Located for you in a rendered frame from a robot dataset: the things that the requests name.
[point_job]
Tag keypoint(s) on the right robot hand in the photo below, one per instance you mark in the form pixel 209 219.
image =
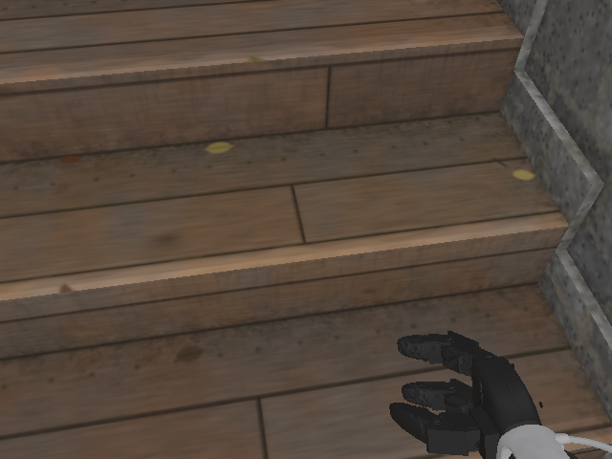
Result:
pixel 476 417

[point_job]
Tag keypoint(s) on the right robot forearm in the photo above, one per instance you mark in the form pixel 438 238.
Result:
pixel 531 442

